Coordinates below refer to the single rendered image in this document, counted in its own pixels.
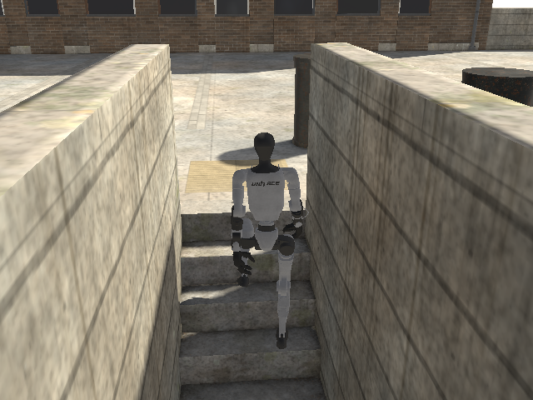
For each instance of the stairs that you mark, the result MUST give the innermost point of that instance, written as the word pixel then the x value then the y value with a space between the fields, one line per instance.
pixel 228 348

